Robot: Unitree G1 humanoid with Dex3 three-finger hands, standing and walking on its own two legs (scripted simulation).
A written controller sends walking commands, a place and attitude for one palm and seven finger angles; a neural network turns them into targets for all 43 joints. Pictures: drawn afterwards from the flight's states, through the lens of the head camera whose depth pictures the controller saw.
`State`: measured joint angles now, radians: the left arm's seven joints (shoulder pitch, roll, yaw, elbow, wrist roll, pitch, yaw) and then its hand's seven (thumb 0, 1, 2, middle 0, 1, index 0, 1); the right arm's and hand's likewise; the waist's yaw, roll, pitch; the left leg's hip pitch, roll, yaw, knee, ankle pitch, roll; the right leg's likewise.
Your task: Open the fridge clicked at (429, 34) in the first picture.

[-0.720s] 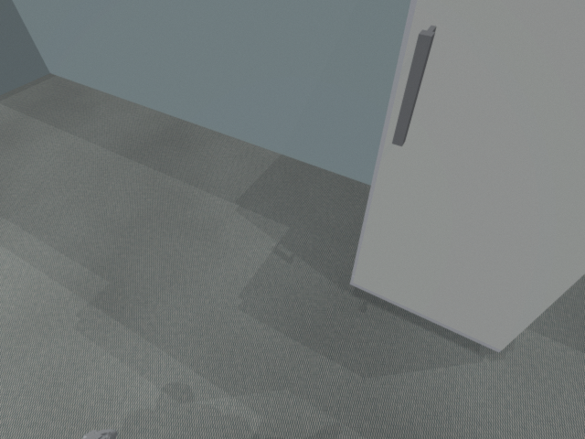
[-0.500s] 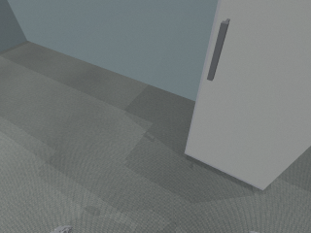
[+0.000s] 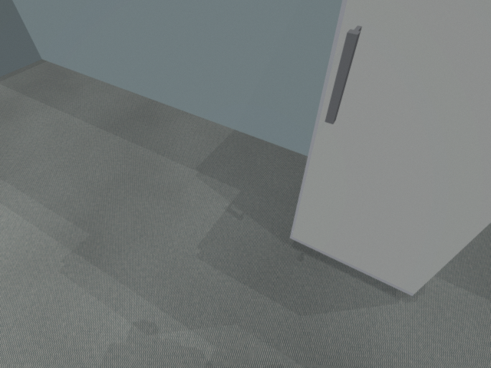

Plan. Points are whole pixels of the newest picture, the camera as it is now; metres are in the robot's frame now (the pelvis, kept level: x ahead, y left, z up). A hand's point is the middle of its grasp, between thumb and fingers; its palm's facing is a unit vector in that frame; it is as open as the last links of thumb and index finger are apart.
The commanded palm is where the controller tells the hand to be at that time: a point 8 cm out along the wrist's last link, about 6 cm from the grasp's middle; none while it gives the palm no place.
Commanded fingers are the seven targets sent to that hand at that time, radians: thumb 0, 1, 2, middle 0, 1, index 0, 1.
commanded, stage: stand and wait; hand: left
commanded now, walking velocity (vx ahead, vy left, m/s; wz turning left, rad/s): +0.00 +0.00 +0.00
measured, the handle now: (343, 78) +0.75 -0.19 +0.12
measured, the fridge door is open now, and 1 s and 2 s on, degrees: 0 0 0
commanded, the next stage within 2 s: look at it before walking up in 0.10 s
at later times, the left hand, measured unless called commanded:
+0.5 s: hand out of the picture +0.07 +0.24 -0.15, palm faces -0.02 -0.94 -0.33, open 7.4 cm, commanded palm none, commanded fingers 0.00 0.90 0.90 -0.20 -0.30 -0.20 -0.30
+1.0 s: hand out of the picture +0.07 +0.24 -0.16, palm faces -0.05 -0.94 -0.33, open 7.4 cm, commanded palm none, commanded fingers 0.00 0.90 0.90 -0.20 -0.30 -0.20 -0.30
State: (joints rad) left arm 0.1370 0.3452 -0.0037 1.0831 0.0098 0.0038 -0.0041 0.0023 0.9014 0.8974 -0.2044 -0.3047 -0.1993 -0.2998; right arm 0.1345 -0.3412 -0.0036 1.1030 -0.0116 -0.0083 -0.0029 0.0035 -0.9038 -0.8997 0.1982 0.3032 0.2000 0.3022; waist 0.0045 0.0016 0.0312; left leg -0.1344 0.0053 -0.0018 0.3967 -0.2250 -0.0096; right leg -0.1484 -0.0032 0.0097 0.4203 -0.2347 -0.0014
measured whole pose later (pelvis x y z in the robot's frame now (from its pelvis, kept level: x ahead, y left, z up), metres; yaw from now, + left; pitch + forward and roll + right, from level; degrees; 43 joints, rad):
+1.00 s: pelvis +0.00 +0.00 +0.00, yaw -3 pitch -1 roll +0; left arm 0.16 0.32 0.01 1.05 0.01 0.03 0.00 0.00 0.90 0.90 -0.20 -0.30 -0.20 -0.30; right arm 0.11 -0.31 -0.02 1.06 -0.01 0.00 -0.02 0.00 -0.90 -0.90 0.20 0.30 0.20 0.30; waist 0.02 0.00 0.04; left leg -0.16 0.03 0.05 0.44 -0.25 -0.02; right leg -0.20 0.02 0.06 0.46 -0.24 0.00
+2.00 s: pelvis -0.02 +0.03 -0.01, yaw -27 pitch +0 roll -1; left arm 0.21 0.21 0.06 0.98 0.03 0.05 -0.03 0.00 0.91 0.90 -0.20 -0.30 -0.19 -0.30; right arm 0.32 -0.18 -0.03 1.02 -0.04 -0.01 -0.02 0.00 -0.90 -0.90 0.20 0.30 0.20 0.30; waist -0.03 0.02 0.02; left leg -0.17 0.08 0.12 0.50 -0.32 0.00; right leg -0.27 -0.01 -0.05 0.66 -0.43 0.01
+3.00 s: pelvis +0.24 -0.10 -0.01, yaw -27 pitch -1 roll -1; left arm 0.16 0.14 0.05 1.04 0.03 0.00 0.03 -0.01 0.95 0.90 -0.20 -0.30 -0.20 -0.30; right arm 0.24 -0.15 -0.05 1.09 -0.01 0.03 -0.03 0.00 -0.91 -0.90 0.19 0.30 0.19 0.30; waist 0.00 0.03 0.07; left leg -0.35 0.05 0.06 0.81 -0.47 -0.03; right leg -0.28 -0.05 -0.16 0.54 -0.24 -0.02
